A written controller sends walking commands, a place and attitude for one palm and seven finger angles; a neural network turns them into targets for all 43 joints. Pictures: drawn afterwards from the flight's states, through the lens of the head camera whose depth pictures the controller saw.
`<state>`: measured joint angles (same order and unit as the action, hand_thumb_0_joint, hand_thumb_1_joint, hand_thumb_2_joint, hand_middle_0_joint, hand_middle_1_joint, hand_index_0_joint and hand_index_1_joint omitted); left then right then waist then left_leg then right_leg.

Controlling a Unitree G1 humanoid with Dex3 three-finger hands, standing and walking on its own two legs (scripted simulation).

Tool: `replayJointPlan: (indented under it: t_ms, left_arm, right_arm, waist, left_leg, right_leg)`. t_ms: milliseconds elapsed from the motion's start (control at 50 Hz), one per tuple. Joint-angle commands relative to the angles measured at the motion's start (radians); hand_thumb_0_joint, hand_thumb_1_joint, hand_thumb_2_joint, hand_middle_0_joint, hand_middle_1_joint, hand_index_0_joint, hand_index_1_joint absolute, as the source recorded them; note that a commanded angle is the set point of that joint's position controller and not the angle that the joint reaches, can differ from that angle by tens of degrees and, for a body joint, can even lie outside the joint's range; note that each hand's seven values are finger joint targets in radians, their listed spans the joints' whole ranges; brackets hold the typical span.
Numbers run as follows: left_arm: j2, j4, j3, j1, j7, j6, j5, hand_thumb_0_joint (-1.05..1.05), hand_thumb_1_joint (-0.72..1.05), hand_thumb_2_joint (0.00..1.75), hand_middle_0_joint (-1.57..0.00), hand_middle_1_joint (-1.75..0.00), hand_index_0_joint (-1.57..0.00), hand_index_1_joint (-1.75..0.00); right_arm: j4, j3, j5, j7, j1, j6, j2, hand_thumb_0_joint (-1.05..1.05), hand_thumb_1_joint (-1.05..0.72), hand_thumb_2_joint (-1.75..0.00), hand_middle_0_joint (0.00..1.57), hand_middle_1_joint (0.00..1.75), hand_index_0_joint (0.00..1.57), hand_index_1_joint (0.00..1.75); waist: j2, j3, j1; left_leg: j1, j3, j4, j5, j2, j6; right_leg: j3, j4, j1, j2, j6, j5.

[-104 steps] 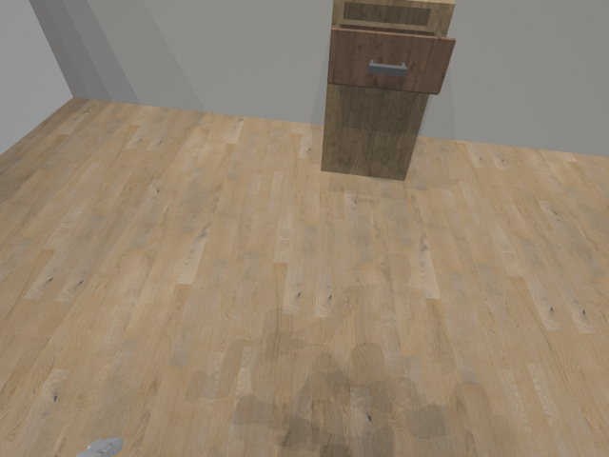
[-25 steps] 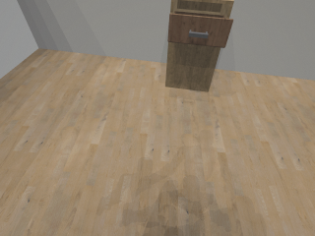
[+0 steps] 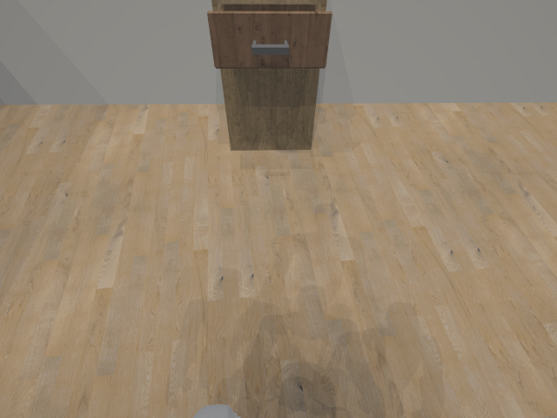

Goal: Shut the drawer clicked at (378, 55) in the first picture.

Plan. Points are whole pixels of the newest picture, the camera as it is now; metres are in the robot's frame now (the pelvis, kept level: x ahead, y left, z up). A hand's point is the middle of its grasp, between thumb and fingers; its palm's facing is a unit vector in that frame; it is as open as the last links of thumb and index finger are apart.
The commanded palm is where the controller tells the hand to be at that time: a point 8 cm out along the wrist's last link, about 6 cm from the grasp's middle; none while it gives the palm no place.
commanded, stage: walk to a spot facing it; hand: left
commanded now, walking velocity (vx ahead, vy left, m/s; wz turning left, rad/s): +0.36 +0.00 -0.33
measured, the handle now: (270, 46) +1.21 +0.13 -0.04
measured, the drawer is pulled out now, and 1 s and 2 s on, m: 0.30 0.30 0.30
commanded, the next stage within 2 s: turn to face it in 1.26 s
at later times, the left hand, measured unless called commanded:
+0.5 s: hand (156, 342) +0.26 +0.26 -0.18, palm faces -0.13 -0.98 -0.17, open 7.4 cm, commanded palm none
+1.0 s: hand (270, 208) +0.60 +0.07 -0.17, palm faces -0.42 -0.89 -0.16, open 7.4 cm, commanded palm none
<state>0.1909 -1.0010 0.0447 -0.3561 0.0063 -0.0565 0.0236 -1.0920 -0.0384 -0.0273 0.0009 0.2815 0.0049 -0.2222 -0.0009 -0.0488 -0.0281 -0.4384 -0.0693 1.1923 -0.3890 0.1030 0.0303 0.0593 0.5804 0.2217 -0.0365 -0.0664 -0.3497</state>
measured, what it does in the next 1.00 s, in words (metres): walks ahead, turning right: left foot, then right foot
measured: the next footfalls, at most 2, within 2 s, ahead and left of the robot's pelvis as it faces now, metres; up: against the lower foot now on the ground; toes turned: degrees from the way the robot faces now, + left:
left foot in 0.34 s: +0.31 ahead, +0.14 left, +0.00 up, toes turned +0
right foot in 0.94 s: +0.49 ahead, -0.14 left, +0.00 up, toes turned -31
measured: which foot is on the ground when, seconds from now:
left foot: up 0.00-0.32, down 0.34-0.92, up 0.94-1.00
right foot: down 0.00-0.34, up 0.36-0.92, down 0.94-1.00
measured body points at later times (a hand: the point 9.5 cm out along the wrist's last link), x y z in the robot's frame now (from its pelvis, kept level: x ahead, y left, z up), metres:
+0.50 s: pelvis +0.22 +0.07 +0.01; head +0.24 +0.10 +0.45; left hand +0.27 +0.31 -0.16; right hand +0.25 -0.17 -0.12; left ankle +0.26 +0.14 -0.73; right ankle +0.14 -0.06 -0.62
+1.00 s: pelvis +0.42 -0.03 -0.01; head +0.45 -0.04 +0.44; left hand +0.63 +0.12 -0.15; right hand +0.23 -0.15 -0.16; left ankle +0.31 +0.14 -0.64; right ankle +0.46 -0.12 -0.73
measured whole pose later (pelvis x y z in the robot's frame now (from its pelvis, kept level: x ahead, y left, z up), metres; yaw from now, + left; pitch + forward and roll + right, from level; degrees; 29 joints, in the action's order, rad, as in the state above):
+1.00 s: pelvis +0.42 -0.03 -0.01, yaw -23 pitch -2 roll +0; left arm 0.17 -0.97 0.06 -0.11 0.02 -0.05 0.02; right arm -1.16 -0.02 -0.01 -0.01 0.49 0.03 -0.10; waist 0.02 -0.09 0.06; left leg -0.18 -0.18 1.13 -0.49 0.15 0.03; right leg 0.16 0.67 0.39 0.00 -0.11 -0.24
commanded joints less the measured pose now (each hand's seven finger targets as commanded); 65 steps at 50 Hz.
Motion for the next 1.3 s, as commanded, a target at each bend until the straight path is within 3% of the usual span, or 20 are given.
replayJointPlan:
  t_ms: [0, 120, 220, 260, 280, 300, 320, 340, 400, 460, 600, 780, 840, 880, 900, 920, 940, 1000, 1080, 1280]
  left_arm:
    - [0.158, 0.008, 0.027, -0.080, -0.016, -0.017, 0.002, 0.00, 0.90, 0.90, -0.20, -0.30, -0.20, -0.30]
    - [0.140, -0.024, 0.023, -0.122, -0.023, -0.028, -0.001, 0.00, 0.90, 0.90, -0.20, -0.30, -0.20, -0.30]
    - [0.148, -0.031, 0.029, -0.121, -0.031, -0.018, 0.004, 0.00, 0.90, 0.90, -0.20, -0.30, -0.20, -0.30]
    - [0.165, -0.025, 0.035, -0.085, -0.030, -0.019, -0.002, 0.00, 0.90, 0.90, -0.20, -0.30, -0.20, -0.30]
    - [0.155, -0.021, 0.037, -0.082, -0.028, -0.020, -0.008, 0.00, 0.90, 0.90, -0.20, -0.30, -0.20, -0.30]
    - [0.101, -0.011, 0.036, -0.115, -0.020, -0.017, -0.016, 0.00, 0.90, 0.90, -0.20, -0.30, -0.20, -0.30]
    - [0.063, 0.009, 0.027, -0.144, -0.009, -0.018, -0.024, 0.00, 0.90, 0.90, -0.20, -0.30, -0.20, -0.30]
    - [0.087, 0.024, 0.031, -0.073, -0.014, -0.017, -0.013, 0.00, 0.90, 0.90, -0.20, -0.30, -0.20, -0.30]
    - [0.066, 0.016, 0.033, 0.009, 0.010, 0.005, 0.005, 0.00, 0.90, 0.90, -0.20, -0.30, -0.20, -0.30]
    - [0.013, 0.001, 0.031, -0.036, 0.017, 0.047, 0.012, 0.00, 0.90, 0.90, -0.20, -0.30, -0.20, -0.30]
    - [0.021, 0.056, 0.037, 0.123, 0.031, 0.069, 0.016, 0.00, 0.90, 0.90, -0.20, -0.30, -0.20, -0.30]
    - [0.004, 0.119, 0.012, 0.369, 0.038, 0.049, 0.005, 0.00, 0.90, 0.90, -0.20, -0.30, -0.20, -0.30]
    - [0.027, 0.095, 0.020, 0.262, 0.030, 0.037, 0.005, 0.00, 0.90, 0.90, -0.20, -0.30, -0.20, -0.30]
    - [0.087, 0.017, 0.043, 0.012, 0.023, 0.016, 0.013, 0.00, 0.90, 0.90, -0.20, -0.30, -0.20, -0.30]
    - [0.191, -0.014, 0.068, -0.104, 0.009, 0.004, 0.016, 0.00, 0.90, 0.90, -0.20, -0.30, -0.20, -0.30]
    - [0.273, -0.029, 0.087, -0.177, -0.003, 0.004, -0.005, 0.00, 0.90, 0.90, -0.20, -0.30, -0.20, -0.30]
    - [0.275, -0.024, 0.090, -0.131, -0.012, 0.012, -0.020, 0.00, 0.90, 0.90, -0.20, -0.30, -0.20, -0.30]
    - [0.137, 0.007, 0.047, 0.064, -0.019, 0.000, -0.018, 0.00, 0.90, 0.90, -0.20, -0.30, -0.20, -0.30]
    - [0.072, 0.003, 0.029, 0.086, -0.019, -0.017, -0.001, 0.00, 0.90, 0.90, -0.20, -0.30, -0.20, -0.30]
    - [0.118, -0.054, 0.023, -0.057, -0.018, -0.025, -0.001, 0.00, 0.90, 0.90, -0.20, -0.30, -0.20, -0.30]
  right_arm:
    - [0.143, -0.025, 0.002, 0.010, -0.102, 0.035, -0.050, 0.00, -0.90, -0.90, 0.20, 0.30, 0.20, 0.30]
    - [0.206, -0.023, 0.009, 0.027, -0.210, 0.037, -0.032, 0.00, -0.90, -0.90, 0.20, 0.30, 0.20, 0.30]
    - [0.235, -0.016, 0.013, 0.029, -0.267, 0.056, -0.018, 0.00, -0.90, -0.90, 0.20, 0.30, 0.20, 0.30]
    - [0.186, -0.026, 0.009, 0.013, -0.104, 0.066, -0.047, 0.00, -0.90, -0.90, 0.20, 0.30, 0.20, 0.30]
    - [0.139, -0.037, 0.004, 0.001, 0.045, 0.070, -0.087, 0.00, -0.90, -0.90, 0.20, 0.30, 0.20, 0.30]
    - [0.105, -0.065, -0.007, -0.011, 0.194, 0.073, -0.206, 0.00, -0.90, -0.90, 0.20, 0.30, 0.20, 0.30]
    - [0.094, -0.076, -0.008, -0.012, 0.266, 0.070, -0.276, 0.00, -0.90, -0.90, 0.20, 0.30, 0.20, 0.30]
    - [0.104, -0.063, 0.003, -0.013, 0.200, 0.058, -0.235, 0.00, -0.90, -0.90, 0.20, 0.30, 0.20, 0.30]
    - [0.130, -0.020, 0.003, -0.016, 0.028, 0.079, -0.060, 0.00, -0.90, -0.90, 0.20, 0.30, 0.20, 0.30]
    - [0.103, -0.012, 0.008, -0.021, 0.036, 0.094, -0.025, 0.00, -0.90, -0.90, 0.20, 0.30, 0.20, 0.30]
    - [0.059, -0.019, 0.014, -0.030, 0.144, 0.105, -0.032, 0.00, -0.90, -0.90, 0.20, 0.30, 0.20, 0.30]
    - [-0.014, -0.015, -0.003, -0.030, 0.293, 0.086, -0.057, 0.00, -0.90, -0.90, 0.20, 0.30, 0.20, 0.30]
    - [-0.012, -0.021, 0.000, -0.030, 0.268, 0.080, -0.085, 0.00, -0.90, -0.90, 0.20, 0.30, 0.20, 0.30]
    - [0.006, -0.025, 0.009, -0.025, 0.217, 0.076, -0.106, 0.00, -0.90, -0.90, 0.20, 0.30, 0.20, 0.30]
    - [0.027, -0.019, 0.023, -0.010, 0.249, 0.075, -0.060, 0.00, -0.90, -0.90, 0.20, 0.30, 0.20, 0.30]
    - [0.065, -0.010, 0.030, -0.013, 0.228, 0.080, -0.008, 0.00, -0.90, -0.90, 0.20, 0.30, 0.20, 0.30]
    - [0.080, -0.020, 0.030, -0.017, 0.133, 0.075, -0.028, 0.00, -0.90, -0.90, 0.20, 0.30, 0.20, 0.30]
    - [0.067, -0.024, 0.011, -0.013, 0.090, 0.051, 0.013, 0.00, -0.90, -0.90, 0.20, 0.30, 0.20, 0.30]
    - [0.044, -0.022, -0.002, -0.005, 0.166, 0.013, 0.053, 0.00, -0.90, -0.90, 0.20, 0.30, 0.20, 0.30]
    - [0.162, -0.012, 0.003, 0.026, -0.158, 0.040, 0.018, 0.00, -0.90, -0.90, 0.20, 0.30, 0.20, 0.30]
  waist:
    - [0.040, -0.043, 0.023]
    - [0.091, -0.050, 0.000]
    - [0.139, -0.043, -0.017]
    - [0.108, 0.034, 0.062]
    - [0.076, 0.112, 0.121]
    - [-0.147, 0.247, 0.164]
    - [-0.347, 0.298, 0.149]
    - [-0.202, 0.198, 0.136]
    - [-0.105, -0.039, 0.049]
    - [-0.123, -0.034, -0.001]
    - [-0.076, -0.055, 0.021]
    - [-0.126, -0.111, 0.104]
    - [-0.146, -0.039, 0.045]
    - [-0.100, 0.111, -0.077]
    - [0.094, 0.237, -0.115]
    - [0.254, 0.317, -0.106]
    - [0.110, 0.244, -0.103]
    - [-0.034, 0.014, 0.011]
    - [0.083, -0.044, 0.081]
    - [0.081, -0.056, -0.008]
  left_leg:
    - [-0.226, 0.031, -0.038, 0.117, 0.036, 0.021]
    - [-0.259, 0.007, -0.245, 0.233, 0.024, 0.025]
    - [-0.071, -0.025, -0.502, 0.183, -0.026, -0.012]
    - [0.165, -0.064, -0.626, 0.217, -0.087, -0.032]
    - [0.390, -0.033, -0.667, 0.265, -0.065, -0.052]
    - [0.644, 0.237, -0.682, 0.261, 0.155, -0.106]
    - [0.719, 0.588, -0.858, 0.235, 0.405, -0.204]
    - [0.583, 0.609, -0.932, 0.109, 0.416, -0.232]
    - [0.242, 0.308, -0.988, 0.094, 0.288, -0.156]
    - [0.153, 0.081, -1.002, 0.206, 0.205, -0.112]
    - [0.347, -0.022, -1.028, 0.360, 0.209, -0.122]
    - [0.507, -0.140, -0.947, 0.651, 0.239, -0.141]
    - [0.533, -0.193, -0.778, 0.988, 0.251, -0.128]
    - [0.406, -0.240, -0.434, 0.977, 0.202, -0.071]
    - [0.112, -0.251, -0.140, 0.560, 0.130, -0.031]
    - [-0.143, -0.159, 0.178, -0.171, -0.044, 0.016]
    - [-0.211, -0.012, 0.260, -0.151, -0.003, -0.015]
    - [-0.131, 0.040, 0.142, 0.055, 0.094, -0.011]
    - [-0.050, 0.006, -0.040, 0.129, 0.089, 0.012]
    - [-0.096, -0.042, -0.484, 0.175, 0.031, 0.000]
  right_leg:
    - [-0.348, -0.352, -0.065, 0.280, -0.137, 0.303]
    - [-0.270, -0.356, -0.136, 0.235, -0.122, 0.405]
    - [-0.258, -0.285, -0.162, 0.233, -0.091, 0.582]
    - [-0.212, -0.116, -0.140, 0.187, -0.062, 0.745]
    - [-0.193, 0.065, -0.049, 0.151, -0.038, 0.708]
    - [-0.122, 0.336, 0.139, 0.053, 0.004, 0.352]
    - [-0.064, 0.667, 0.332, -0.044, 0.033, -0.216]
    - [-0.133, 0.760, 0.374, 0.025, 0.014, -0.191]
    - [-0.107, 0.760, 0.382, 0.133, 0.036, 0.020]
    - [-0.085, 0.696, 0.318, 0.137, 0.056, 0.114]
    - [-0.056, 0.541, 0.530, 0.169, 0.091, 0.262]
    - [0.075, 0.135, 0.441, 0.118, 0.040, 0.170]
    - [0.123, 0.072, 0.263, 0.050, -0.007, 0.079]
    - [0.131, -0.044, -0.116, 0.015, -0.038, 0.175]
    - [-0.134, -0.083, -0.417, 0.228, -0.109, 0.171]
    - [-0.601, -0.199, -0.558, 0.473, -0.234, 0.355]
    - [-0.564, -0.260, -0.488, 0.477, -0.255, 0.336]
    - [-0.297, -0.330, -0.049, 0.360, -0.141, 0.252]
    - [-0.136, -0.400, 0.151, 0.268, -0.102, 0.174]
    - [-0.145, -0.343, -0.111, 0.287, -0.103, 0.379]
